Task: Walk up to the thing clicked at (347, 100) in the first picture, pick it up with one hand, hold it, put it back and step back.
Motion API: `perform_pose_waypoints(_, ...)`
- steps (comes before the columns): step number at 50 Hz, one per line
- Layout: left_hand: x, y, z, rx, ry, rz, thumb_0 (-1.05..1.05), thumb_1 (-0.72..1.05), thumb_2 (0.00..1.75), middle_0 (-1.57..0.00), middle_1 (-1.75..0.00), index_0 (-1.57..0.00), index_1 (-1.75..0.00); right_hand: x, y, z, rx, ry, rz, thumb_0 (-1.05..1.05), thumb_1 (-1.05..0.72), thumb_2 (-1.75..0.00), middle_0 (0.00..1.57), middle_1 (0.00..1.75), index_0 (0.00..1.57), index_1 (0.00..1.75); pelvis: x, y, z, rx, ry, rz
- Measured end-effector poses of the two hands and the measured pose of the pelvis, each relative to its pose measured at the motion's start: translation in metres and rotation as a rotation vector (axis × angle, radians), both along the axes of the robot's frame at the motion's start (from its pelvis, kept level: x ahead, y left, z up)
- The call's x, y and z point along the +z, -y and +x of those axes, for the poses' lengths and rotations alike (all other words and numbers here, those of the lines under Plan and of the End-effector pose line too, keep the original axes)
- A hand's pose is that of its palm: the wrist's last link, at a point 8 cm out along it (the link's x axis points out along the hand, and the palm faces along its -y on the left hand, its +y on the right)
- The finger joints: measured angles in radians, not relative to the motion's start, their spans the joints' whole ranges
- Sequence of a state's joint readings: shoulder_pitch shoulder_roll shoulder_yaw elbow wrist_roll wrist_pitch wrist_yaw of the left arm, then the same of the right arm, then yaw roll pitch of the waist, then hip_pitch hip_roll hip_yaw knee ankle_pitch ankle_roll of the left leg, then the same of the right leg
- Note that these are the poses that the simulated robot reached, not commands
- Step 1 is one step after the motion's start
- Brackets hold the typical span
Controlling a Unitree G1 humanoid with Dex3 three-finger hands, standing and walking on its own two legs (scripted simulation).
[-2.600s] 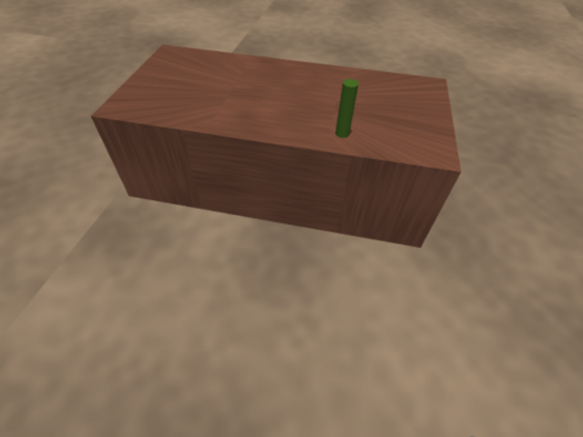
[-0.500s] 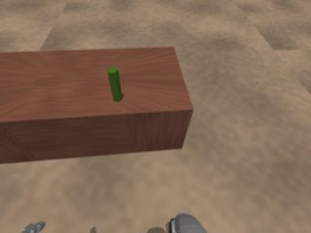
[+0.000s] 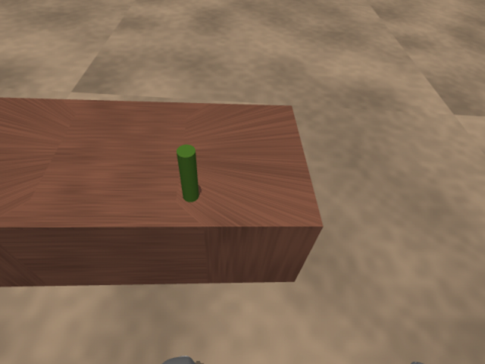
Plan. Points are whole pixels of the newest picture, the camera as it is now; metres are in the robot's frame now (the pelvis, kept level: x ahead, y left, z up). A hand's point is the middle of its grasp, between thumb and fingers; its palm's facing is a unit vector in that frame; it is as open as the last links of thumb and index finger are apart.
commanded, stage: walk up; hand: left
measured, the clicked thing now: (188, 175) +0.65 +0.15 -0.20
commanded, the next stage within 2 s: stand in 2.00 s
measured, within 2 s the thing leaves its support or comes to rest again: neither
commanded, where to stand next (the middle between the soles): +0.22 -0.02 m, yaw +1 degrees
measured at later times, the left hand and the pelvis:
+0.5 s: hand (123, 305) +0.24 +0.22 -0.11, palm faces -0.03 -0.90 -0.43, open 7.4 cm; pelvis +0.14 -0.05 +0.01, yaw +1 degrees
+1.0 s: hand (113, 313) +0.23 +0.25 -0.15, palm faces +0.03 -0.93 -0.36, open 7.4 cm; pelvis +0.18 -0.03 +0.01, yaw +3 degrees
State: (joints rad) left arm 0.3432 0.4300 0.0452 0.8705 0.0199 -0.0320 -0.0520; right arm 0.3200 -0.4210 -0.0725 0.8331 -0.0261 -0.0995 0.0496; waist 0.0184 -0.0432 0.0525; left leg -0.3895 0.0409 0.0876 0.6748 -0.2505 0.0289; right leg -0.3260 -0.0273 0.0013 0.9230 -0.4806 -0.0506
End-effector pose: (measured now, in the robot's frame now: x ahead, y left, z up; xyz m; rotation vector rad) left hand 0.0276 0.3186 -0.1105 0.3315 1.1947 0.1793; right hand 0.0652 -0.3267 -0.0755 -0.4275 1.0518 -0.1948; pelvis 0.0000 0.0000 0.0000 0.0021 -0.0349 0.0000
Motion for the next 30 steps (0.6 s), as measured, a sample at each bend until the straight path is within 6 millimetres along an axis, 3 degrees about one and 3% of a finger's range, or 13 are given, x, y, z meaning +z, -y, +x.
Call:
perform_pose_waypoints(9, 0.015, 0.007, 0.086, -0.049, 0.014, -0.005, 0.01, 0.90, 0.90, -0.20, -0.30, -0.20, -0.29, 0.011, 0.005, 0.022, -0.058, -0.059, 0.008, 0.00, -0.90, -0.90, 0.20, 0.30, 0.21, 0.30, 0.016, 0.009, 0.058, -0.012, 0.007, 0.012)
perform_pose_waypoints(14, 0.028, 0.022, 0.142, -0.069, 0.057, 0.030, 0.01, 0.90, 0.90, -0.20, -0.30, -0.20, -0.30, -0.006, 0.024, 0.040, -0.082, -0.115, 0.037, 0.00, -0.90, -0.90, 0.20, 0.30, 0.21, 0.30, 0.012, 0.026, 0.093, -0.009, 0.003, 0.015)
perform_pose_waypoints(18, 0.029, 0.037, 0.178, -0.064, 0.119, 0.085, 0.00, 0.90, 0.90, -0.20, -0.30, -0.20, -0.30, -0.032, 0.041, 0.069, -0.094, -0.144, 0.056, 0.01, -0.90, -0.90, 0.20, 0.30, 0.21, 0.30, -0.001, 0.045, 0.119, -0.001, 0.007, 0.005)
perform_pose_waypoints(24, 0.040, 0.057, 0.201, -0.052, 0.139, 0.082, 0.00, 0.90, 0.90, -0.20, -0.30, -0.20, -0.30, -0.039, 0.037, 0.122, -0.054, -0.140, 0.089, 0.01, -0.91, -0.90, 0.20, 0.30, 0.20, 0.30, 0.007, 0.050, 0.140, 0.011, 0.004, 0.016)
perform_pose_waypoints(30, 0.028, 0.051, 0.209, -0.023, 0.108, 0.077, 0.00, 0.90, 0.90, -0.20, -0.30, -0.20, -0.30, -0.040, 0.029, 0.155, -0.040, -0.141, 0.080, 0.00, -0.91, -0.90, 0.20, 0.30, 0.20, 0.30, 0.004, 0.045, 0.157, 0.018, -0.003, 0.008)
